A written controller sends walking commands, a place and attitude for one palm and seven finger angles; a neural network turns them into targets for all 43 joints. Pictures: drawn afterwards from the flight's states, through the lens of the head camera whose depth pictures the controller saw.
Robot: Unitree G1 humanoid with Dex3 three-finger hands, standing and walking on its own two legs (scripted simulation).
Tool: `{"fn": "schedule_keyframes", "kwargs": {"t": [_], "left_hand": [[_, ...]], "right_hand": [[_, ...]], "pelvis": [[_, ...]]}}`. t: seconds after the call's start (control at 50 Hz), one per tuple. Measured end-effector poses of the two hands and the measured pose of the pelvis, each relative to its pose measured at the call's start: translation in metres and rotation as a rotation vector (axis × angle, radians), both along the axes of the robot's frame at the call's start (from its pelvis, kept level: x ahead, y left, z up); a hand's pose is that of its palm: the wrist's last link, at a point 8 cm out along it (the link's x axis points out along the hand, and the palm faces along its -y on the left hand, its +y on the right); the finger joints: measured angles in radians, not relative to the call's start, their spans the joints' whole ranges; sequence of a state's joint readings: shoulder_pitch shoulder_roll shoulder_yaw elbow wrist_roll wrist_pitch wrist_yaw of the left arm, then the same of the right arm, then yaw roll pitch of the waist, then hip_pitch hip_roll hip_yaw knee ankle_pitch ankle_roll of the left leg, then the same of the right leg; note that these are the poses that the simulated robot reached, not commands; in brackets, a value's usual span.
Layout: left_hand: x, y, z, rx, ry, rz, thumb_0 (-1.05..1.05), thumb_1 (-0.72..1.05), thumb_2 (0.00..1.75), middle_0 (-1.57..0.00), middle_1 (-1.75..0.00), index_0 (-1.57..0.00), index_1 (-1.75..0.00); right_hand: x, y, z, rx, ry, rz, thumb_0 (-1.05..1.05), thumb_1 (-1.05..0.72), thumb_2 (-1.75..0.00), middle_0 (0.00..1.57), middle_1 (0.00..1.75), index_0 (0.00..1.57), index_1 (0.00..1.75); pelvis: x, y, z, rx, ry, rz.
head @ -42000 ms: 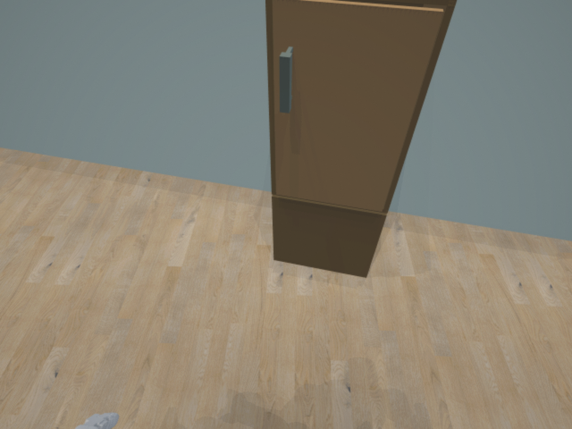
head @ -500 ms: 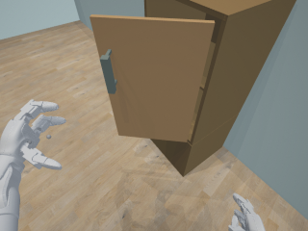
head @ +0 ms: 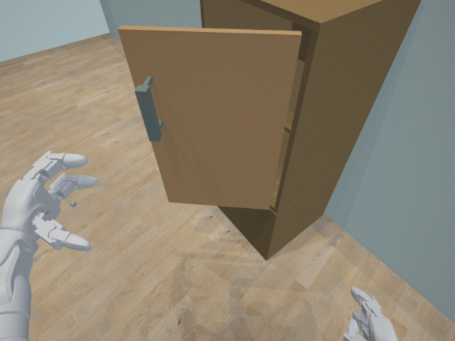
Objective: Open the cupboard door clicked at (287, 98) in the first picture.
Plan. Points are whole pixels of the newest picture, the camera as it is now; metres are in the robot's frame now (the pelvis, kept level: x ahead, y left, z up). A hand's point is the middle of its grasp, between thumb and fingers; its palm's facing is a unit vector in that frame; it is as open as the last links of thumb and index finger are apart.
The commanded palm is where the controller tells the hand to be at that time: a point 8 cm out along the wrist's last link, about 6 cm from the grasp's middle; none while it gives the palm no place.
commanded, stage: raise the hand with hooked fingers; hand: left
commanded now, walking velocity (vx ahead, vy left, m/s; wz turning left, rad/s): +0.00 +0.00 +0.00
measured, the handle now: (152, 109) +0.58 +0.22 +0.09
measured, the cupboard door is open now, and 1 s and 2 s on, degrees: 47 47 47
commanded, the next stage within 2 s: move the hooked fingers beside the handle in 0.04 s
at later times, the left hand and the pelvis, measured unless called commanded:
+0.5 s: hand (90, 176) +0.35 +0.27 +0.12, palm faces -0.03 -1.00 -0.02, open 14.0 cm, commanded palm +0.32 +0.32 +0.11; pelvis +0.00 +0.01 +0.00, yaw +0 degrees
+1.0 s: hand (100, 149) +0.42 +0.28 +0.11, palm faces -0.02 -1.00 -0.01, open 14.0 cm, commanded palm +0.40 +0.33 +0.11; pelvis +0.00 +0.02 -0.01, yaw -1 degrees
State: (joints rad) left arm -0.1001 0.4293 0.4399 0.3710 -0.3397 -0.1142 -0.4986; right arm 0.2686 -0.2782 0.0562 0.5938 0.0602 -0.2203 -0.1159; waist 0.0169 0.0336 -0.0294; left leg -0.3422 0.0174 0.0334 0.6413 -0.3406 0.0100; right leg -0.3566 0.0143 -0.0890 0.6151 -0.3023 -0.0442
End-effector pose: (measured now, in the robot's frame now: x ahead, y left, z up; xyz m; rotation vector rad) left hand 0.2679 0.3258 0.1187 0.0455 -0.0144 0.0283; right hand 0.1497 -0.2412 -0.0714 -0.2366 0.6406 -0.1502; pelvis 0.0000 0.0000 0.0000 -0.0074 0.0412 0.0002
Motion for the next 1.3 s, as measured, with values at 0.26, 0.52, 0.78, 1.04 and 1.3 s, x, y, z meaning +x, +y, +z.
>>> {"fn": "schedule_keyframes", "kwargs": {"t": [0.26, 0.52, 0.78, 1.04, 1.3], "left_hand": [[0.006, 0.003, -0.009, -0.024, 0.029, 0.001, -0.01, -0.50, 0.30, -0.30, -1.20, -0.30, -1.20], [0.065, -0.003, -0.003, -0.031, 0.037, -0.056, -0.01, -0.50, 0.30, -0.30, -1.20, -0.30, -1.20], [0.098, 0.009, -0.007, -0.023, 0.026, -0.031, -0.01, -0.50, 0.30, -0.30, -1.20, -0.30, -1.20], [0.137, 0.008, -0.006, -0.036, 0.033, -0.050, -0.01, -0.50, 0.30, -0.30, -1.20, -0.30, -1.20], [0.172, 0.016, -0.007, -0.032, 0.044, -0.050, -0.01, -0.50, 0.30, -0.30, -1.20, -0.30, -1.20]], "right_hand": [[0.001, 0.004, -0.002, -0.002, 0.010, 0.014, 0.01, -0.90, -0.90, 0.20, 0.30, 0.21, 0.30], [-0.025, -0.003, -0.013, -0.022, 0.105, -0.038, 0.01, -0.90, -0.90, 0.20, 0.30, 0.21, 0.30], [-0.066, -0.011, -0.024, -0.049, 0.271, -0.088, 0.01, -0.91, -0.90, 0.20, 0.30, 0.21, 0.30], [-0.085, -0.009, -0.028, -0.054, 0.353, -0.127, 0.01, -0.91, -0.90, 0.20, 0.30, 0.21, 0.30], [-0.120, -0.009, -0.034, -0.074, 0.494, -0.174, 0.00, -0.91, -0.90, 0.20, 0.30, 0.21, 0.30]], "pelvis": [[-0.004, 0.001, -0.001, -0.001, 0.006, 0.006], [-0.003, 0.007, -0.003, -0.001, 0.046, 0.000], [0.001, 0.012, -0.005, -0.008, 0.089, -0.007], [0.003, 0.018, -0.008, -0.012, 0.133, -0.016], [0.000, 0.021, -0.014, -0.022, 0.186, -0.016]]}}
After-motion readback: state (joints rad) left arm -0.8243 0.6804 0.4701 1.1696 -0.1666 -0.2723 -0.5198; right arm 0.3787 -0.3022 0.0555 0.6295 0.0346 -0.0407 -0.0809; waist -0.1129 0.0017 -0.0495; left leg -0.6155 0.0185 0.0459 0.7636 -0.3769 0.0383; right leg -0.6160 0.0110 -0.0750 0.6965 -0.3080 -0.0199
